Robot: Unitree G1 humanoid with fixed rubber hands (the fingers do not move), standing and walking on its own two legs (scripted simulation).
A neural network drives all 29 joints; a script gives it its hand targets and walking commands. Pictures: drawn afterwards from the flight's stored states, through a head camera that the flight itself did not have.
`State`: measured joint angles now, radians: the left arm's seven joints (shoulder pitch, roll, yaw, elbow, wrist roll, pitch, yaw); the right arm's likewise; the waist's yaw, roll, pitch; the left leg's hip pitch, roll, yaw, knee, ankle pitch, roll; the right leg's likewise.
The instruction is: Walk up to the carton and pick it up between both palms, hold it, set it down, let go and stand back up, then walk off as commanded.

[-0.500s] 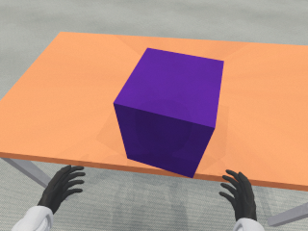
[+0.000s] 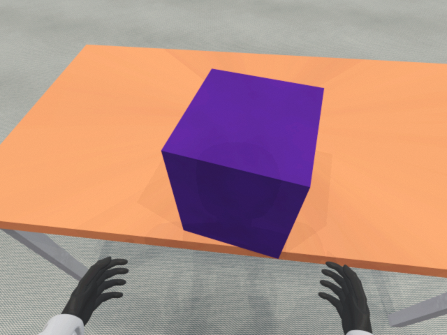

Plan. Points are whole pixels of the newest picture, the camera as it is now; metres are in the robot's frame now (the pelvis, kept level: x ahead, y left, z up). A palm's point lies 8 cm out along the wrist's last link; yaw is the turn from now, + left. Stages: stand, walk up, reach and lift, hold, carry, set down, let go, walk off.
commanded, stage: set down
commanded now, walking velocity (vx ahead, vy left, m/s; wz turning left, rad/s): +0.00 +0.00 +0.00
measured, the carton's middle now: (246, 166) +0.39 -0.01 +0.07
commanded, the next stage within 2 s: let go in 1.00 s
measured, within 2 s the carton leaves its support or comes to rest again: neither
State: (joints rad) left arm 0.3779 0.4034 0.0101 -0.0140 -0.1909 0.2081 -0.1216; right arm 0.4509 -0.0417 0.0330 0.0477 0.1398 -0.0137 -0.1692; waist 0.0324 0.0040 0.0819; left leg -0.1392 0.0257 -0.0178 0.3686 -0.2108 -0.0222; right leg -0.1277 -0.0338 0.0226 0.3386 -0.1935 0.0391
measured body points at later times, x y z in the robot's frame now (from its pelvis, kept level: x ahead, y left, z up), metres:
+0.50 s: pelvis +0.00 +0.00 +0.00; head +0.03 +0.00 +0.45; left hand +0.15 +0.25 -0.05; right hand +0.17 -0.21 -0.07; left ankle -0.01 +0.13 -0.75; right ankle -0.01 -0.15 -0.75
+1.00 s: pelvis +0.00 +0.00 +0.00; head +0.03 -0.01 +0.45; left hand +0.15 +0.24 -0.07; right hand +0.16 -0.22 -0.10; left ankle -0.01 +0.13 -0.75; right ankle -0.01 -0.15 -0.75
